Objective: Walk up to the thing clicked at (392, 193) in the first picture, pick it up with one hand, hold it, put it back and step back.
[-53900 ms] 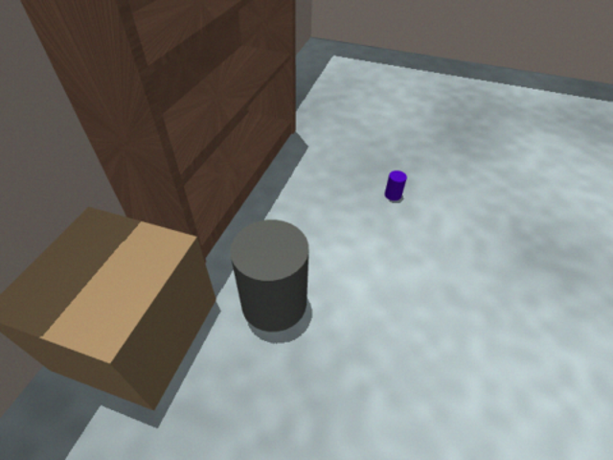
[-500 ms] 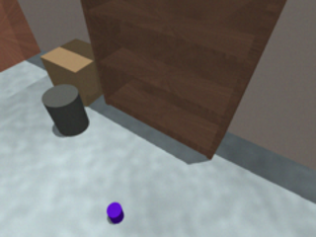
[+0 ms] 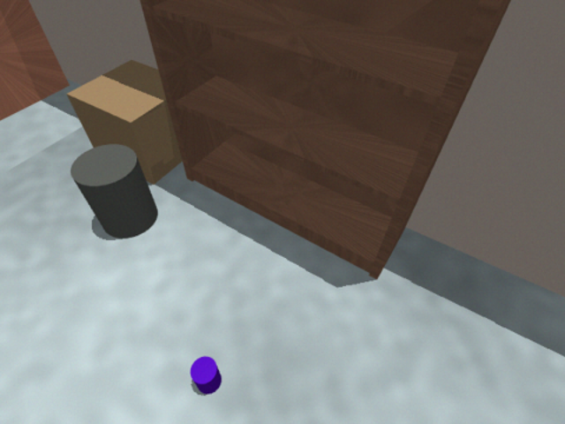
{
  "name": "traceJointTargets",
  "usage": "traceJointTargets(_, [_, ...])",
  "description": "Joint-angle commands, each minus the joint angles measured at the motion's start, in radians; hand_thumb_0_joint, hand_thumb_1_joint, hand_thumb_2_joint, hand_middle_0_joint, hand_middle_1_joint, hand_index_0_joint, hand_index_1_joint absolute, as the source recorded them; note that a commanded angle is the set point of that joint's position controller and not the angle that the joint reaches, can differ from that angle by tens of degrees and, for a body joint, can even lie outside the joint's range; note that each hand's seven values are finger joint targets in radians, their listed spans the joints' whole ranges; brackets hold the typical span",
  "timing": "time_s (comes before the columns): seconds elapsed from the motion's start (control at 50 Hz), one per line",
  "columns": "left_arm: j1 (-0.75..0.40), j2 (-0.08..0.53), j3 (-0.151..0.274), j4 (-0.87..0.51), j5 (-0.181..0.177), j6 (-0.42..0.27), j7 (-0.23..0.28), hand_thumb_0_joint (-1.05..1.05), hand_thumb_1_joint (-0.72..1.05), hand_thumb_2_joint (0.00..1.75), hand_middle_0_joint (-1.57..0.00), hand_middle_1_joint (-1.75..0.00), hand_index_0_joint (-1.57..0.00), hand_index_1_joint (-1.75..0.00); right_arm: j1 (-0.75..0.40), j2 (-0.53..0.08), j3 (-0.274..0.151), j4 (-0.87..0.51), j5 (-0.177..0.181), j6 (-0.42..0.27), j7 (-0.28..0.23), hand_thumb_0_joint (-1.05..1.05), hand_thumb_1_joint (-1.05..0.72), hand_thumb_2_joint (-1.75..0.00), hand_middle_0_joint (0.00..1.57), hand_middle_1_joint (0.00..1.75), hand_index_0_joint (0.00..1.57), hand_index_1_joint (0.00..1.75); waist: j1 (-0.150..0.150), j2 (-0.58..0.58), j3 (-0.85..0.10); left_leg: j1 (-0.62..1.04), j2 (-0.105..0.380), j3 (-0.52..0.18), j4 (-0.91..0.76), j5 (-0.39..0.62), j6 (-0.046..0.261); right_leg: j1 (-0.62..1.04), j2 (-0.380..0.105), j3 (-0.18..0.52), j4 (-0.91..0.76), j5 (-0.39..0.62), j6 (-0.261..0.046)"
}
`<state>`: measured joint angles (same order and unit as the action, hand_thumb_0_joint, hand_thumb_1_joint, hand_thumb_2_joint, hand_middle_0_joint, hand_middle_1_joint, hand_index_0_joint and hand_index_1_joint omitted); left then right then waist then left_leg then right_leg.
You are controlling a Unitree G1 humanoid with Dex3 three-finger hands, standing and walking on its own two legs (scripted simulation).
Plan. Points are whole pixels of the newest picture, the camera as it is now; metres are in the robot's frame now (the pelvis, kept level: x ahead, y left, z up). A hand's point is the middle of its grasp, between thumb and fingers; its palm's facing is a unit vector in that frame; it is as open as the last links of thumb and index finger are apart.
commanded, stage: step back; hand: left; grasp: from above
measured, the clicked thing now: (206, 375) +0.40 +0.24 -0.72
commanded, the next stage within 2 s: none
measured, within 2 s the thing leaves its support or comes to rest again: neither
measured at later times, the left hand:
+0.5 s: hand out of the picture +0.05 +0.28 -0.17, palm faces -0.03 -0.92 -0.38, open 7.4 cm
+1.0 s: hand out of the picture -0.05 +0.30 -0.16, palm faces -0.08 -0.92 -0.39, open 7.4 cm
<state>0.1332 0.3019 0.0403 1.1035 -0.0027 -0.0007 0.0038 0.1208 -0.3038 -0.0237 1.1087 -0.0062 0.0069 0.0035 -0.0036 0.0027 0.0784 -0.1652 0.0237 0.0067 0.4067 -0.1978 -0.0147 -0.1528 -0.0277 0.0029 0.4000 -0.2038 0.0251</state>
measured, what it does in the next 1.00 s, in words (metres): walks backwards: left foot, then right foot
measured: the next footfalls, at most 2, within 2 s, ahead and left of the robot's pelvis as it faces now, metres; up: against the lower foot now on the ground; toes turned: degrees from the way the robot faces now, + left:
left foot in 0.54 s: -0.09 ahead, +0.12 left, +0.00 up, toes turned +0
right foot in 0.92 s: -0.09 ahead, -0.05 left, +0.00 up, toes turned +1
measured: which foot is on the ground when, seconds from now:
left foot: down 0.00-0.32, up 0.34-0.52, down 0.54-1.00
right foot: down 0.00-0.56, up 0.58-0.90, down 0.92-1.00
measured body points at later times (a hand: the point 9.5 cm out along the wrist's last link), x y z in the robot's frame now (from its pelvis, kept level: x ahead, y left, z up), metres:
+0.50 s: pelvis -0.08 +0.02 -0.02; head -0.01 +0.02 +0.42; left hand +0.05 +0.33 -0.14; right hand +0.00 -0.31 -0.15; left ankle -0.12 +0.12 -0.71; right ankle +0.01 -0.13 -0.74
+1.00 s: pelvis -0.16 +0.05 -0.02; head -0.10 +0.04 +0.43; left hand -0.04 +0.35 -0.14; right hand -0.07 -0.26 -0.15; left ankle -0.13 +0.13 -0.74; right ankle -0.13 -0.05 -0.74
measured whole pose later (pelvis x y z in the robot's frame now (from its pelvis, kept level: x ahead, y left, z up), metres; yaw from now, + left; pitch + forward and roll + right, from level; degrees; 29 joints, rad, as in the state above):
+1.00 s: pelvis -0.16 +0.05 -0.02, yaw -3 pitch -3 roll -1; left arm 0.13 0.34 0.06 0.88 0.03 0.05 0.00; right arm 0.11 -0.36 -0.06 0.89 0.00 0.04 -0.02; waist -0.02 0.04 0.19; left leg -0.28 -0.02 0.05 0.66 -0.32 0.06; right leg -0.27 0.09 0.03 0.61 -0.27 -0.04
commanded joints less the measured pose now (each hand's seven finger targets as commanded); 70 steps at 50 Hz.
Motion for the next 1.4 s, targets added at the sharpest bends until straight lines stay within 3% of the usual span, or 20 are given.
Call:
traceJointTargets(0.0, [-0.033, 0.273, 0.065, -0.101, -0.007, -0.011, 0.024, 0.0, 0.9, 0.9, -0.2, -0.3, -0.2, -0.3, -0.018, -0.26, -0.054, -0.081, 0.01, -0.003, -0.014, 0.0, -0.9, -0.9, 0.2, 0.3, 0.2, 0.3, -0.01, -0.004, -0.104, -0.004, 0.088, -0.076, 0.055, 0.306, 0.069, -0.016, -0.089, 0.079, 0.043, 0.314, -0.08])
traceJointTargets(0.22, [-0.03, 0.286, 0.064, -0.179, 0.021, 0.018, 0.003, 0.0, 0.9, 0.9, -0.2, -0.3, -0.2, -0.3, -0.066, -0.302, -0.079, -0.177, 0.003, 0.021, 0.002, 0.0, -0.9, -0.9, 0.2, 0.3, 0.2, 0.3, 0.003, 0.045, -0.171, -0.107, 0.101, -0.133, 0.117, 0.037, 0.139, -0.105, -0.061, 0.104, 0.179, 0.073, -0.122])
traceJointTargets(0.32, [-0.09, 0.405, 0.103, -0.244, 0.052, 0.006, 0.009, 0.0, 0.9, 0.9, -0.2, -0.3, -0.2, -0.3, -0.007, -0.267, -0.074, -0.198, -0.006, 0.046, 0.008, 0.0, -0.9, -0.9, 0.2, 0.3, 0.2, 0.3, 0.019, -0.22, -0.105, -0.192, -0.111, -0.069, 0.689, -0.384, 0.048, -0.242, -0.352, 0.419, -0.104, 0.039, -0.317])
traceJointTargets(0.4, [-0.191, 0.341, 0.089, -0.291, 0.051, 0.014, 0.022, 0.0, 0.9, 0.9, -0.2, -0.3, -0.2, -0.3, 0.095, -0.284, -0.079, -0.176, 0.015, 0.04, 0.009, 0.0, -0.9, -0.9, 0.2, 0.3, 0.2, 0.3, -0.022, -0.189, -0.116, -0.163, -0.093, -0.076, 0.705, -0.287, 0.029, -0.257, -0.224, 0.222, -0.039, 0.007, -0.249])
traceJointTargets(0.5, [-0.127, 0.326, 0.084, -0.314, 0.025, 0.035, 0.027, 0.0, 0.9, 0.9, -0.2, -0.3, -0.2, -0.3, 0.142, -0.26, -0.067, -0.185, -0.013, 0.007, -0.012, 0.0, -0.9, -0.9, 0.2, 0.3, 0.2, 0.3, -0.029, -0.179, -0.178, -0.144, -0.023, -0.042, 0.027, -0.105, 0.035, 0.038, -0.197, 0.193, 0.196, 0.301, -0.171])
traceJointTargets(0.52, [-0.109, 0.307, 0.078, -0.316, 0.01, 0.045, 0.021, 0.0, 0.9, 0.9, -0.2, -0.3, -0.2, -0.3, 0.139, -0.274, -0.076, -0.185, -0.031, -0.001, -0.019, 0.0, -0.9, -0.9, 0.2, 0.3, 0.2, 0.3, -0.025, -0.087, -0.158, -0.06, 0.005, -0.092, -0.06, 0.065, 0.024, -0.054, -0.137, 0.146, 0.284, 0.235, -0.127])
traceJointTargets(0.56, [-0.046, 0.222, 0.059, -0.318, 0.0, 0.056, 0.032, 0.0, 0.9, 0.9, -0.2, -0.3, -0.2, -0.3, 0.064, -0.416, -0.108, -0.217, -0.059, -0.001, -0.023, 0.0, -0.9, -0.9, 0.2, 0.3, 0.2, 0.3, 0.034, 0.216, -0.086, 0.103, 0.225, -0.386, -0.034, 0.543, 0.032, -0.455, 0.143, 0.089, 0.517, -0.369, -0.058])
traceJointTargets(0.58, [-0.081, 0.254, 0.07, -0.326, 0.014, 0.052, 0.046, 0.0, 0.9, 0.9, -0.2, -0.3, -0.2, -0.3, 0.076, -0.45, -0.114, -0.242, -0.045, 0.0, -0.023, 0.0, -0.9, -0.9, 0.2, 0.3, 0.2, 0.3, -0.033, 0.255, -0.097, 0.032, 0.311, -0.455, -0.032, 0.585, 0.114, -0.415, 0.13, 0.18, 0.577, -0.43, -0.038])
traceJointTargets(0.64, [-0.101, 0.265, 0.071, -0.307, 0.004, 0.049, 0.037, 0.0, 0.9, 0.9, -0.2, -0.3, -0.2, -0.3, -0.014, -0.312, -0.088, -0.25, -0.045, -0.003, -0.044, 0.0, -0.9, -0.9, 0.2, 0.3, 0.2, 0.3, 0.003, 0.171, -0.077, 0.107, 0.12, -0.201, 0.027, 0.631, -0.012, -0.432, 0.124, 0.224, 0.645, -0.235, -0.054])
traceJointTargets(0.68, [-0.012, 0.248, 0.065, -0.306, 0.009, 0.048, 0.034, 0.0, 0.9, 0.9, -0.2, -0.3, -0.2, -0.3, -0.007, -0.283, -0.088, -0.26, -0.023, -0.002, -0.056, 0.0, -0.9, -0.9, 0.2, 0.3, 0.2, 0.3, 0.034, 0.167, -0.139, 0.249, 0.12, -0.168, 0.068, 0.689, -0.025, -0.458, 0.128, 0.176, 0.63, -0.179, -0.056])
traceJointTargets(0.8, [-0.067, 0.233, 0.063, -0.333, 0.024, 0.031, 0.026, 0.0, 0.9, 0.9, -0.2, -0.3, -0.2, -0.3, 0.092, -0.277, -0.102, -0.264, -0.013, 0.004, -0.059, 0.0, -0.9, -0.9, 0.2, 0.3, 0.2, 0.3, -0.049, 0.11, -0.131, 0.265, 0.157, -0.174, 0.092, 0.567, 0.067, -0.321, 0.085, 0.092, 0.334, -0.174, -0.027])
traceJointTargets(0.88, [0.014, 0.234, 0.073, -0.303, 0.035, 0.025, 0.022, 0.0, 0.9, 0.9, -0.2, -0.3, -0.2, -0.3, 0.02, -0.301, -0.103, -0.29, -0.007, 0.011, -0.048, 0.0, -0.9, -0.9, 0.2, 0.3, 0.2, 0.3, -0.009, 0.113, -0.124, 0.112, 0.208, -0.227, 0.097, 0.356, 0.136, -0.151, 0.05, 0.05, 0.149, -0.102, -0.063])
traceJointTargets(0.92, [0.055, 0.251, 0.081, -0.283, 0.042, 0.016, 0.019, 0.0, 0.9, 0.9, -0.2, -0.3, -0.2, -0.3, -0.007, -0.293, -0.095, -0.299, 0.003, 0.01, -0.042, 0.0, -0.9, -0.9, 0.2, 0.3, 0.2, 0.3, 0.012, 0.025, -0.13, 0.005, 0.181, -0.223, 0.13, 0.253, 0.115, -0.037, 0.033, 0.098, 0.066, 0.094, -0.088])
traceJointTargets(1.0, [-0.03, 0.341, 0.102, -0.358, 0.039, 0.009, 0.015, 0.0, 0.9, 0.9, -0.2, -0.3, -0.2, -0.3, 0.009, -0.268, -0.09, -0.295, 0.002, 0.021, -0.038, 0.0, -0.9, -0.9, 0.2, 0.3, 0.2, 0.3, 0.024, -0.272, -0.062, -0.154, -0.117, -0.101, 0.642, -0.429, 0.013, -0.157, -0.33, 0.566, -0.073, 0.242, -0.36])
traceJointTargets(1.1, [-0.052, 0.278, 0.097, -0.397, 0.04, 0.012, 0.024, 0.0, 0.9, 0.9, -0.2, -0.3, -0.2, -0.3, 0.077, -0.276, -0.074, -0.265, 0.001, 0.017, -0.032, 0.0, -0.9, -0.9, 0.2, 0.3, 0.2, 0.3, 0.017, -0.076, -0.096, -0.243, -0.16, -0.149, 0.757, -0.333, -0.001, -0.082, -0.169, 0.314, -0.003, 0.286, -0.257])
traceJointTargets(1.22, [-0.006, 0.282, 0.101, -0.428, 0.05, 0.036, 0.02, 0.0, 0.9, 0.9, -0.2, -0.3, -0.2, -0.3, 0.099, -0.263, -0.063, -0.284, -0.002, 0.005, -0.041, 0.0, -0.9, -0.9, 0.2, 0.3, 0.2, 0.3, 0.036, -0.204, -0.187, -0.246, -0.06, -0.063, 0.325, -0.335, -0.01, 0.14, -0.17, 0.28, 0.028, 0.197, -0.228])
traceJointTargets(1.3, [-0.021, 0.289, 0.089, -0.435, 0.033, 0.065, 0.007, 0.0, 0.9, 0.9, -0.2, -0.3, -0.2, -0.3, 0.177, -0.27, -0.085, -0.25, -0.026, -0.004, -0.035, 0.0, -0.9, -0.9, 0.2, 0.3, 0.2, 0.3, -0.013, -0.136, -0.166, -0.002, -0.044, -0.048, -0.031, 0.004, 0.033, -0.084, -0.092, 0.209, 0.149, 0.076, -0.119])
traceJointTargets(1.34, [-0.03, 0.25, 0.092, -0.442, 0.033, 0.06, 0.009, 0.0, 0.9, 0.9, -0.2, -0.3, -0.2, -0.3, 0.07, -0.445, -0.121, -0.291, -0.053, -0.003, -0.027, 0.0, -0.9, -0.9, 0.2, 0.3, 0.2, 0.3, -0.01, 0.243, -0.074, -0.051, 0.34, -0.546, -0.17, -0.112, 0.199, -0.416, 0.163, 0.082, 0.492, -0.362, -0.032])
traceJointTargets(1.36, [-0.097, 0.303, 0.117, -0.448, 0.049, 0.056, 0.019, 0.0, 0.9, 0.9, -0.2, -0.3, -0.2, -0.3, 0.024, -0.485, -0.133, -0.32, -0.038, -0.009, -0.03, 0.0, -0.9, -0.9, 0.2, 0.3, 0.2, 0.3, -0.051, 0.265, -0.016, -0.26, 0.454, -0.644, -0.202, -0.114, 0.325, -0.316, 0.109, 0.203, 0.704, -0.411, -0.014])
traceJointTargets(1.38, [-0.085, 0.317, 0.119, -0.43, 0.048, 0.057, 0.015, 0.0, 0.9, 0.9, -0.2, -0.3, -0.2, -0.3, -0.046, -0.442, -0.121, -0.33, -0.042, -0.02, -0.037, 0.0, -0.9, -0.9, 0.2, 0.3, 0.2, 0.3, -0.007, 0.191, 0.021, -0.328, 0.433, -0.569, -0.18, -0.047, 0.319, -0.278, 0.102, 0.234, 0.832, -0.361, -0.021])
